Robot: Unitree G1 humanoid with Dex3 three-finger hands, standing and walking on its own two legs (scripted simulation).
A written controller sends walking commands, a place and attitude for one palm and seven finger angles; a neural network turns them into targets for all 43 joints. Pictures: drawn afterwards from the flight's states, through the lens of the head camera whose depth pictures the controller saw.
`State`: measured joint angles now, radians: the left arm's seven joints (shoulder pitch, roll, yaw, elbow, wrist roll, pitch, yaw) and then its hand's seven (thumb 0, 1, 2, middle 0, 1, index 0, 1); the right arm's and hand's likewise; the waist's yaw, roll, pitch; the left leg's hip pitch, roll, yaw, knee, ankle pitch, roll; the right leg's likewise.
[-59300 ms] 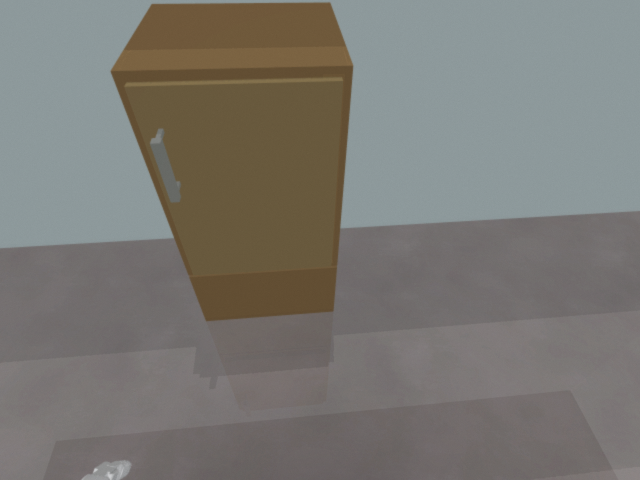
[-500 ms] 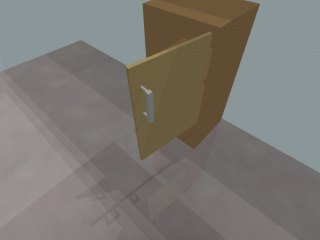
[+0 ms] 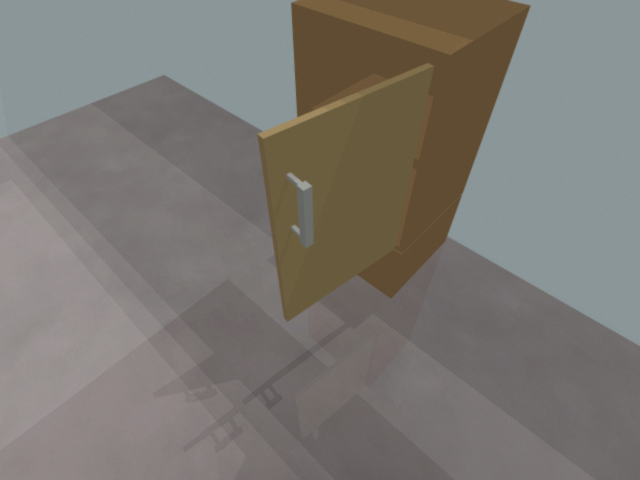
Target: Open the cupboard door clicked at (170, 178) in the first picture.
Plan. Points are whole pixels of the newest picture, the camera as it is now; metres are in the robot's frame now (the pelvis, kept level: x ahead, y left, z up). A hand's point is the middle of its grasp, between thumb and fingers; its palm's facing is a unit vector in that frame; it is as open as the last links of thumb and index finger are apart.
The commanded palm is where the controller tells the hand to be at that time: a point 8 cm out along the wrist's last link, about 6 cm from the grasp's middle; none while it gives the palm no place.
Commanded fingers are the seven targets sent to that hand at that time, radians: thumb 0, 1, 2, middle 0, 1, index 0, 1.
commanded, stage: look to check the result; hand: left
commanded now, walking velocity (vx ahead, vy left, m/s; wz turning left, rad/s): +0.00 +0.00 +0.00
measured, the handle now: (299, 211) +0.60 +0.08 -0.05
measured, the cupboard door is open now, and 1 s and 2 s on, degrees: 81 81 81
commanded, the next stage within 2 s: stand and wait in 0.32 s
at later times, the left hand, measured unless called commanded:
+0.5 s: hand out of the picture +0.01 +0.17 -0.17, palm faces +0.02 -0.98 -0.19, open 7.4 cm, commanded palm none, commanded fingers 0.00 0.90 0.90 -0.20 -0.30 -0.20 -0.30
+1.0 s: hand out of the picture +0.02 +0.16 -0.17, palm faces +0.02 -0.98 -0.20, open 7.4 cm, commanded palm none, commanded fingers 0.00 0.90 0.90 -0.20 -0.30 -0.20 -0.30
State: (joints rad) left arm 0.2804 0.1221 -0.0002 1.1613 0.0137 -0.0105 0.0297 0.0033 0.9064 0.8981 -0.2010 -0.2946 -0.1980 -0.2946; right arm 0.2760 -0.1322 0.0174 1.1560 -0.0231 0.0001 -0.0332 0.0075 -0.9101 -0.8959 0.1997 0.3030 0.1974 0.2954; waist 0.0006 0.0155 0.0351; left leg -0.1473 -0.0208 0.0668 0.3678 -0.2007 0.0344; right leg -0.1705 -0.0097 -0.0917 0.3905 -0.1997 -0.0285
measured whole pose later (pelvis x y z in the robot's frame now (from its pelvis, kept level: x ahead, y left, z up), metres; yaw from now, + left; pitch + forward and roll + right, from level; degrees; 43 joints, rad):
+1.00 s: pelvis +0.02 -0.01 +0.00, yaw +0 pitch -1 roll +0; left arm 0.25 0.15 0.00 1.16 0.01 -0.02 0.02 0.00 0.91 0.90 -0.20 -0.29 -0.20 -0.29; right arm 0.23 -0.17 0.02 1.17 -0.02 -0.01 -0.03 0.01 -0.91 -0.90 0.20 0.30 0.20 0.30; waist 0.00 0.02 0.04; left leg -0.11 -0.01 0.06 0.33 -0.21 0.02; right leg -0.13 0.00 -0.10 0.36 -0.22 -0.04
